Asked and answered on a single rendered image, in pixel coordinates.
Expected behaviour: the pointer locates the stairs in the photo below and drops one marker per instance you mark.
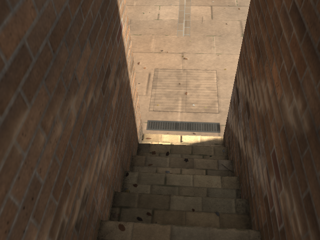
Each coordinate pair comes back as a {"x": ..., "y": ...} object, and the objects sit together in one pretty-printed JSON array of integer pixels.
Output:
[{"x": 179, "y": 187}]

